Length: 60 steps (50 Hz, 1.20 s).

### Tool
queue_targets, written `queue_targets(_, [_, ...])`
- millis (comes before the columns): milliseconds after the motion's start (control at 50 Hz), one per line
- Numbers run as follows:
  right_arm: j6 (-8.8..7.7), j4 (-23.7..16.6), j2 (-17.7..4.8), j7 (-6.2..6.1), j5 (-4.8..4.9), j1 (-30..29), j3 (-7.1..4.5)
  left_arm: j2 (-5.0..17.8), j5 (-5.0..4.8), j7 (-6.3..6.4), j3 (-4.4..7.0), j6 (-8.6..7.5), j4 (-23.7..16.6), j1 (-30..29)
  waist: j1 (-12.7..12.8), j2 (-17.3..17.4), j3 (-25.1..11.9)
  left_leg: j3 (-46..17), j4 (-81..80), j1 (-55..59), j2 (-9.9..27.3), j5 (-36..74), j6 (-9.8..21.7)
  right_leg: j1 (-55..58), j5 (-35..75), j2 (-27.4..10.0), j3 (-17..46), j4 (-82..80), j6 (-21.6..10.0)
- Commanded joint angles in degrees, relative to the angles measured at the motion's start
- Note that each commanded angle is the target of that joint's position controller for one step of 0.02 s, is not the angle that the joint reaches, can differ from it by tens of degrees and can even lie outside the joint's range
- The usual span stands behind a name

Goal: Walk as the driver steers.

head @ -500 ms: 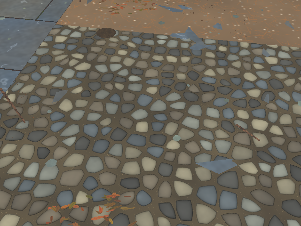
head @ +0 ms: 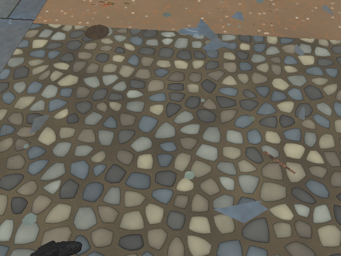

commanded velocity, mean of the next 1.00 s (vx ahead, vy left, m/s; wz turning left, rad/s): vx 0.49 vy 0.00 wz -0.26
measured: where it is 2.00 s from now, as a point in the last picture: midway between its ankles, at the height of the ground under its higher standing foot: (188, 183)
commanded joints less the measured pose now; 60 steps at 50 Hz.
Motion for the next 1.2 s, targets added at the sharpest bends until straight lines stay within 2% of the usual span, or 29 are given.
queue_targets(20, [-3.15, -6.7, -8.1, 0.04, 1.85, -4.1, -1.35, 8.0, 0.44, 0.21, 2.19, -0.50, 1.4, 11.6, 6.7, -4.4, -6.9, -2.2, 20.7, -34.1, 3.9, 6.0, 2.3, 30.8, -15.9, -19.3, 33.3, -21.9, -10.4])
queue_targets(40, [-3.03, -6.8, -7.8, -0.35, 0.85, -5.4, -1.73, 6.7, 1.12, 0.01, 1.89, -0.92, 1.1, 9.0, 4.8, -2.6, -4.3, -1.5, 17.4, -31.3, 6.0, 9.5, 2.2, 23.5, -8.4, -17.2, 27.2, -22.9, -9.7])
queue_targets(60, [-2.39, -6.5, -7.1, -0.52, 0.28, -4.1, -1.91, 5.6, 1.85, -0.04, 1.60, -1.32, 1.2, 7.7, 2.6, -4.0, -4.5, -2.2, 15.2, -27.2, 7.7, 11.6, 2.2, 19.3, -4.8, -15.3, 23.2, -24.1, -9.0])
queue_targets(120, [-0.56, -6.8, -4.7, -0.70, -0.21, -4.0, -1.75, 5.6, 1.25, -0.03, 1.55, -1.86, 2.6, 8.6, 0.9, -4.6, -2.8, -1.2, 9.6, -25.5, 9.0, 12.9, 1.0, 13.5, -2.2, -13.9, 17.5, -28.0, -10.0])
queue_targets(200, [-0.46, -10.2, -5.1, -0.74, -1.16, -13.1, -1.78, 8.4, 0.99, 1.47, 2.12, -1.59, 4.1, 12.9, 3.0, -2.5, 0.1, -0.4, -3.1, -33.1, 9.6, 24.5, -1.6, 15.7, 0.8, -13.4, 13.8, -30.2, -10.1])
queue_targets(280, [-1.38, -12.3, -3.5, 0.11, -0.79, -21.2, -0.95, 9.6, 0.28, 2.23, 2.19, -0.91, 5.6, 17.5, 6.1, -2.3, 0.7, 2.5, -17.1, -30.7, 6.9, 34.6, -2.0, 18.1, 4.4, -11.4, 8.6, -29.6, -7.7])
queue_targets(360, [-1.94, -15.1, -3.6, 1.47, -0.17, -28.4, -0.42, 9.5, -0.12, 2.25, 2.17, 0.32, 7.8, 22.9, 8.6, -2.3, 2.1, 3.0, -23.7, -31.7, 5.2, 32.7, -1.5, 25.3, 6.5, -13.7, 9.2, -26.1, -7.7])
queue_targets(420, [-2.66, -16.3, -5.6, 2.32, -0.02, -28.4, -0.89, 10.5, -0.31, 2.55, 2.63, 1.48, 8.1, 23.5, 6.6, -3.9, 1.2, 2.2, -27.6, -29.1, 3.8, 26.3, 0.0, 30.1, 11.9, -16.2, 12.3, -21.0, -6.7])
queue_targets(460, [-3.14, -14.4, -8.4, 2.13, -0.06, -20.3, -2.22, 11.3, -0.32, 2.66, 2.84, 1.96, 7.4, 21.3, 1.4, -5.2, -3.5, 4.1, -30.2, -16.2, 1.4, 24.0, 2.0, 29.0, 24.1, -14.5, 11.6, -12.4, -5.1])
queue_targets(480, [-3.29, -11.8, -11.6, 1.58, -0.51, -10.6, -3.70, 9.6, 0.23, 2.59, 2.13, 1.87, 6.6, 20.9, -2.8, -4.3, -10.7, 2.9, -28.3, -0.8, 3.2, 25.6, 4.2, 23.2, 24.7, -11.0, 9.5, -1.0, -3.3])
queue_targets(500, [-3.16, -10.5, -16.8, 1.01, -1.90, -1.6, -5.07, 4.6, 0.95, 2.37, 0.61, 1.20, 4.5, 23.0, -4.4, 3.8, -20.9, -13.3, -26.3, 22.0, 16.8, 23.7, 10.0, 4.6, 9.0, -4.4, 5.6, 19.5, 0.3])
queue_targets(520, [-2.45, -9.5, -16.2, 1.26, -1.60, 0.6, -4.88, 1.2, 0.12, 2.33, -0.46, 0.22, 4.7, 27.5, -2.9, 15.5, -27.7, -33.2, -33.4, 31.1, 25.2, 14.2, 14.6, -9.1, -25.6, 1.1, 7.7, 32.7, 2.0])
queue_targets(540, [-2.34, -10.0, -10.5, 1.15, -1.37, -1.5, -3.30, 8.0, -1.63, 2.38, 1.36, -0.14, 4.6, 23.3, -4.0, 9.7, -20.7, -29.8, -35.9, 25.6, 23.0, 9.5, 12.2, -14.0, -24.4, -2.1, 11.8, 38.3, 1.5])
queue_targets(560, [-2.35, -10.5, -8.6, 0.97, -1.09, -6.0, -2.66, 9.3, -2.21, 2.53, 1.94, -0.23, 3.3, 19.6, -2.8, 7.5, -12.9, -21.3, -37.6, 17.5, 21.4, 12.2, 10.1, -15.8, -19.0, -4.7, 10.3, 38.4, 1.3])
queue_targets(580, [-2.48, -10.8, -7.1, 1.05, -1.22, -9.8, -2.20, 8.7, -1.62, 2.84, 2.07, -0.04, 3.2, 17.9, -1.2, 4.6, -8.9, -15.6, -39.8, 10.1, 19.1, 15.7, 9.2, -13.8, -14.3, -6.9, 9.5, 36.4, 1.6])
queue_targets(600, [-2.70, -10.8, -5.6, 1.19, -1.43, -12.3, -1.86, 7.6, -1.15, 2.93, 2.44, 0.57, 3.3, 18.0, 0.5, 4.9, -5.7, -10.6, -42.2, 4.6, 17.1, 18.4, 8.5, -11.5, -10.9, -8.4, 9.7, 34.0, 1.9])
queue_targets(660, [-3.43, -9.9, -5.2, 1.17, -1.87, -15.0, -2.05, 3.9, -1.22, 2.58, 2.30, 2.74, 2.5, 19.0, 3.4, 5.4, -2.8, -1.5, -46.5, -2.8, 15.2, 24.7, 8.8, -8.0, -6.6, -10.2, 9.0, 32.0, 2.8])
queue_targets(780, [-3.07, -8.2, -8.4, -0.20, -1.98, -13.3, -3.20, 2.7, -0.32, 1.34, 1.96, 3.06, -1.9, 11.0, 2.3, 2.4, 0.2, 9.8, -48.6, -1.8, 13.8, 30.8, 8.8, -10.8, 8.0, -9.9, 7.1, 14.7, 3.9])
queue_targets(900, [-0.97, -6.6, -11.2, -0.80, -0.28, -8.4, -4.34, 2.8, -0.22, -0.81, 1.49, 2.99, -7.2, 1.1, -0.6, 1.2, 2.6, 14.4, -45.1, 8.5, 16.9, 36.2, 7.4, -12.4, 6.3, -8.1, 2.1, 3.8, 1.3])
queue_targets(960, [0.38, -7.2, -13.4, -1.08, 0.37, -9.6, -5.05, 5.5, -0.36, -1.22, 2.89, 3.41, -8.1, 4.4, 3.0, 3.7, -1.5, 16.7, -34.5, 11.7, 17.1, 59.6, 5.5, -4.1, -1.9, -3.3, -2.3, 3.1, -1.9])
queue_targets(1000, [1.18, -7.9, -13.1, -1.20, 0.57, -10.8, -4.75, 10.7, -0.79, -0.41, 6.07, 3.76, -4.4, 19.9, 11.6, 2.4, -9.8, 18.9, -12.7, 4.6, 13.7, 62.7, 2.6, 18.0, -0.2, 1.9, -3.4, -1.4, -5.7])
queue_targets(1020, [0.66, -9.3, -8.8, -1.11, -1.59, -8.9, -3.24, 16.4, -0.97, 0.94, 7.85, 4.39, -2.8, 26.5, 12.1, -7.8, -14.3, 18.9, 6.3, -11.4, 10.1, 33.3, -0.4, 34.3, 1.3, -7.7, 12.6, -2.3, -9.3])
queue_targets(1040, [-1.27, -12.5, -3.2, -0.57, -1.79, -5.6, -1.43, 20.1, -0.23, 0.88, 7.65, 3.60, -5.5, 21.3, 5.2, -17.5, -21.0, 8.7, 25.0, -32.7, -3.2, -7.4, -3.6, 47.5, -4.6, -21.0, 47.7, -13.0, -21.3])
queue_targets(1060, [-3.25, -12.5, -9.0, 0.21, 0.60, -11.3, -2.34, 14.7, 0.45, 0.27, 5.88, 2.75, -6.6, 21.2, 9.3, -8.2, -22.2, -0.9, 27.9, -37.1, -0.6, -6.2, -2.5, 46.6, 2.4, -22.6, 47.4, -17.5, -19.6])
queue_targets(1080, [-3.86, -13.0, -9.5, 0.45, 1.99, -13.3, -2.49, 11.6, 0.94, 0.24, 4.96, 1.98, -6.2, 18.8, 8.2, -6.0, -15.3, 0.0, 25.8, -38.3, 2.0, -2.0, -1.4, 40.3, 13.8, -21.2, 36.3, -15.6, -17.3])
queue_targets(1100, [-3.75, -11.8, -9.0, -0.09, 0.91, -12.7, -2.47, 9.6, 0.59, 0.16, 4.36, 1.50, -6.3, 15.3, 5.5, -0.8, -10.3, 0.5, 20.8, -35.6, 5.1, 2.1, -1.4, 31.5, 24.0, -18.2, 27.2, -14.0, -14.5])
queue_targets(1120, [-3.16, -11.0, -9.6, -0.59, -0.60, -12.8, -2.99, 7.3, 0.41, 0.43, 3.77, 1.46, -6.6, 12.3, 3.9, -0.8, -8.6, 0.7, 16.2, -32.1, 7.0, 4.0, -1.5, 25.3, 28.0, -15.8, 21.6, -14.2, -12.5])
queue_targets(1160, [-1.24, -10.4, -9.0, -0.69, -0.99, -10.8, -3.15, 7.2, 1.39, 0.84, 3.46, 1.42, -7.0, 10.3, 1.6, -2.1, -8.1, 0.9, 13.4, -25.7, 7.3, 6.4, -2.1, 18.0, 35.5, -14.1, 17.2, -16.4, -11.8])
queue_targets(1200, [-0.03, -10.3, -7.2, -0.99, -1.33, -10.0, -2.75, 8.6, 1.46, 1.33, 3.72, 1.04, -6.0, 10.7, 0.7, -2.2, -8.3, 1.8, 8.7, -24.7, 6.5, 10.0, -3.3, 16.0, 41.7, -13.0, 13.3, -17.3, -11.8])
